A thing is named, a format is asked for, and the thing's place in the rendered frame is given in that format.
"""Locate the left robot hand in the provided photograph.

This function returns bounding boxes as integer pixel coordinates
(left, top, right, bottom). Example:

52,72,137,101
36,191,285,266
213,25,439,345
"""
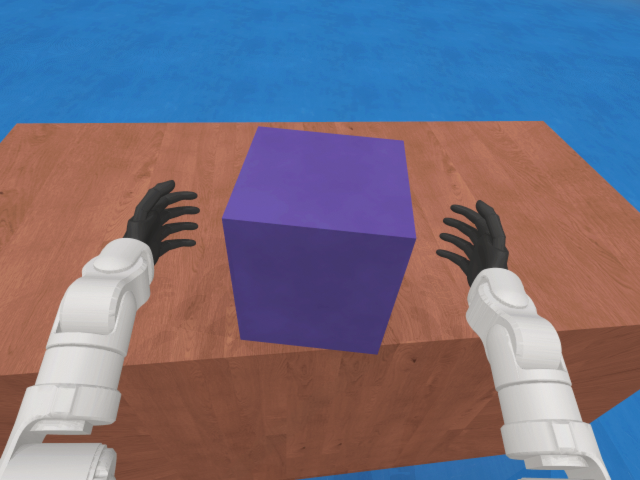
123,180,200,265

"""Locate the left robot upper arm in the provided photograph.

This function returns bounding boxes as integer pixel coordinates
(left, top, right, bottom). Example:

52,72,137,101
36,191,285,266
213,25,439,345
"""
0,443,117,480

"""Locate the right robot hand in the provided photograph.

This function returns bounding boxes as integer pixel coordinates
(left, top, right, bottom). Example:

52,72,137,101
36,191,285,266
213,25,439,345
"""
436,200,509,287

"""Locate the carton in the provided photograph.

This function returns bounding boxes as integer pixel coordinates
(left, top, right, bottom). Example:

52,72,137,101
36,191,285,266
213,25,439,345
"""
222,126,416,355

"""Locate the pedestal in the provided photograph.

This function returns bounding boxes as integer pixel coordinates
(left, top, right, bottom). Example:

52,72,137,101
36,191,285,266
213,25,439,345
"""
0,121,640,480

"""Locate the robot right forearm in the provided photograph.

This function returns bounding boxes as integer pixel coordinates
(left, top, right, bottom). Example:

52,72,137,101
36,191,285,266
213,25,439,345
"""
466,268,611,480

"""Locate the robot left forearm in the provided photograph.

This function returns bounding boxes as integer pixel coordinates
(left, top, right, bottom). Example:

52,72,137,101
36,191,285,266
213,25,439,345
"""
0,238,154,479

